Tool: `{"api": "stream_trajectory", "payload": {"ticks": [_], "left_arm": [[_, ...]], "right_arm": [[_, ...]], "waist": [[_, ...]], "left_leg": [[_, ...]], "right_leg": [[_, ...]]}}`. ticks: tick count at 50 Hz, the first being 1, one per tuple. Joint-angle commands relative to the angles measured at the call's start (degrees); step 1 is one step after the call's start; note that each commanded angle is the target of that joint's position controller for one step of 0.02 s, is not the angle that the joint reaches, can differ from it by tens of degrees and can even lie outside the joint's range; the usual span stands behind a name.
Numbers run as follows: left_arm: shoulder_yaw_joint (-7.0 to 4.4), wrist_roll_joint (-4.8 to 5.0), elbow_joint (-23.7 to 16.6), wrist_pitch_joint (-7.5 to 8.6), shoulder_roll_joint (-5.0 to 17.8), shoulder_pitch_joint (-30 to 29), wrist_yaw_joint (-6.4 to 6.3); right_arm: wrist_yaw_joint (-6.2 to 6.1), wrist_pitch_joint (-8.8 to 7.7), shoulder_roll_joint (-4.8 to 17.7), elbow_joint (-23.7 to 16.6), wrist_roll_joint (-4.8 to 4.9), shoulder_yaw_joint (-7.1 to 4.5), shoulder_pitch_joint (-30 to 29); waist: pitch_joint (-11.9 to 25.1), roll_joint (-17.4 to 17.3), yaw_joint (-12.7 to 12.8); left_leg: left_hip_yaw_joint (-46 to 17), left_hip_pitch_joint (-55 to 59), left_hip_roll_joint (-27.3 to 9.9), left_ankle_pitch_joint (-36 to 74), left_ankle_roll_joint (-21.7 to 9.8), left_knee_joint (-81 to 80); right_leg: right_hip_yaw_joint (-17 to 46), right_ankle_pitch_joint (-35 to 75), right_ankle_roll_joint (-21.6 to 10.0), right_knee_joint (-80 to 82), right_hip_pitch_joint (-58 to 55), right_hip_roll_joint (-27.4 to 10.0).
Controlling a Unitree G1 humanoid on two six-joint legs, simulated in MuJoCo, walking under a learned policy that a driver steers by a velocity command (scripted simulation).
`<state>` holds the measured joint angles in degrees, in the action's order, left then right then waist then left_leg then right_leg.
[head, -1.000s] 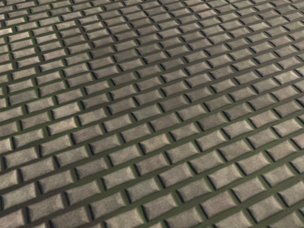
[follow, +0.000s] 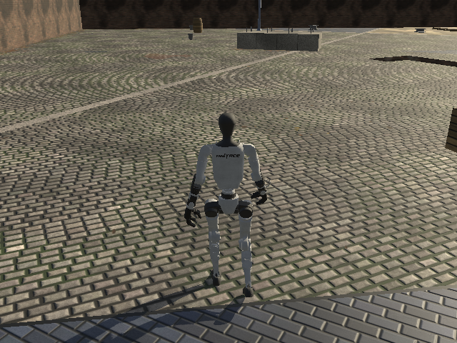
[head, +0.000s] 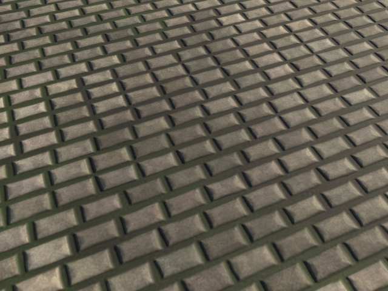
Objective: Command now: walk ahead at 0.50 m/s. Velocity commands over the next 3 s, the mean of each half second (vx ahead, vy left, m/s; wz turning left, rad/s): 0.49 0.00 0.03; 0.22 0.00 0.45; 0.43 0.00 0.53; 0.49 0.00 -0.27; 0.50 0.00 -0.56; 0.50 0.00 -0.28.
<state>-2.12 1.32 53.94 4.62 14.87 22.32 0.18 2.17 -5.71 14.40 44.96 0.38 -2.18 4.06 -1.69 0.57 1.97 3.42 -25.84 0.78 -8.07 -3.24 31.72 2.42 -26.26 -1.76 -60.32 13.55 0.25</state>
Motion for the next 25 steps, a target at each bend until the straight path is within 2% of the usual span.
{"api": "stream_trajectory", "payload": {"ticks": [1, 2, 4, 5, 9, 13, 17, 20, 21, 22, 23, 24, 25], "left_arm": [[-1.84, 0.23, -6.3, 2.23, 7.8, -6.1, -0.35], [-2.08, -0.24, -6.4, 1.55, 6.8, -4.3, -0.63], [-1.87, -0.58, -5.3, 0.11, 4.4, -1.6, -0.77], [-1.86, -0.54, -5.5, -0.32, 3.9, -1.9, -0.93], [-1.95, -1.33, -8.3, -0.34, 3.7, -10.1, -0.96], [-1.22, -0.90, -10.4, 0.34, 2.2, -18.4, -0.04], [-0.97, -0.32, -13.0, 0.85, 2.8, -24.6, 1.22], [-1.37, -0.34, -14.0, 1.44, 4.4, -24.5, 2.04], [-1.91, -0.42, -13.5, 1.67, 5.5, -21.7, 2.02], [-3.01, -0.92, -11.5, 1.90, 7.3, -14.8, 1.74], [-4.33, -2.02, -9.2, 2.15, 11.0, -5.4, 1.23], [-5.61, -3.55, -8.5, 1.85, 16.7, 1.3, 0.70], [-4.70, -2.83, -8.1, 1.22, 13.5, 3.0, 0.72]], "right_arm": [[-0.32, 0.30, 6.5, 0.3, -0.03, -1.76, 9.2], [-0.22, -0.11, 5.9, 0.1, -0.65, -1.57, 7.4], [0.16, -0.72, 5.3, 0.8, -0.60, -1.62, 7.0], [0.05, -0.97, 6.1, 1.4, -0.66, -1.83, 7.5], [-1.23, -0.60, 8.1, 3.5, -0.40, -2.32, 11.5], [-1.93, -0.03, 9.1, 5.1, 0.24, -2.37, 15.0], [-2.12, 0.94, 9.7, 7.4, 0.68, -2.59, 18.9], [-2.51, 1.78, 10.4, 8.1, 0.96, -2.99, 18.8], [-2.57, 2.03, 10.9, 7.9, 1.03, -3.09, 17.9], [-2.63, 2.40, 10.5, 7.6, 0.91, -2.87, 16.4], [-2.77, 2.46, 8.7, 6.7, 0.24, -2.10, 16.4], [-2.53, 1.56, 2.6, 5.6, -0.55, -0.19, 22.0], [-2.36, 0.67, 2.7, 7.2, 0.19, -0.02, 24.7]], "waist": [[5.2, -1.9, -5.1], [4.3, -5.2, -2.5], [3.4, -5.4, -0.7], [2.8, -4.7, -0.3], [0.5, -3.3, -1.9], [-0.9, -3.3, -4.8], [-2.7, -3.6, -6.7], [-2.0, -4.6, -5.1], [-0.4, -5.2, -3.1], [3.3, -4.9, 0.9], [11.2, -3.1, 4.4], [21.2, 8.8, 3.9], [28.9, 14.4, 4.1]], "left_leg": [[-23.8, 25.7, -16.5, -1.2, -10.2, -17.7], [-20.5, 20.3, -15.5, 2.0, -10.2, -19.6], [-16.3, 14.8, -13.6, 5.6, -10.7, -22.6], [-14.7, 13.7, -13.2, 7.1, -11.0, -23.6], [-10.1, 16.1, -12.3, 13.3, -10.4, -24.8], [-6.9, 18.0, -10.9, 10.5, -8.4, -25.2], [-7.9, 25.4, -14.0, 9.6, -8.2, -22.6], [-9.5, 29.3, -16.1, 14.9, -7.0, -18.4], [-9.7, 29.1, -15.7, 21.3, -6.4, -15.1], [-8.1, 27.7, -12.8, 30.8, -4.8, -6.8], [-6.0, 20.5, -8.9, 27.8, -2.4, 6.1], [-2.1, -2.6, -0.4, 3.8, 2.4, 29.2], [-9.9, -9.4, 3.6, -28.7, 3.6, 40.3]], "right_leg": [[1.6, 5.8, -1.3, -11.5, 28.0, -6.1], [2.1, 8.9, -1.0, -8.4, 24.1, -7.9], [1.8, 10.9, -0.1, -5.7, 19.6, -8.8], [1.4, 12.2, 0.3, -4.2, 19.9, -9.0], [0.7, 23.4, 1.8, 8.1, 26.1, -9.3], [-1.5, 32.5, 1.6, 22.0, 23.6, -6.9], [-1.7, 30.0, 0.6, 28.3, 25.3, -5.6], [-1.7, 23.8, -1.4, 31.2, 22.0, -4.4], [-2.6, 21.9, -2.1, 32.1, 16.9, -3.0], [-4.1, 23.5, -3.4, 34.5, 7.0, -1.0], [-1.1, 32.6, -5.8, 31.9, -9.4, -5.0], [18.5, 43.9, -13.7, 29.8, -34.8, -21.0], [32.1, 49.2, -17.8, 35.4, -38.0, -27.3]]}}
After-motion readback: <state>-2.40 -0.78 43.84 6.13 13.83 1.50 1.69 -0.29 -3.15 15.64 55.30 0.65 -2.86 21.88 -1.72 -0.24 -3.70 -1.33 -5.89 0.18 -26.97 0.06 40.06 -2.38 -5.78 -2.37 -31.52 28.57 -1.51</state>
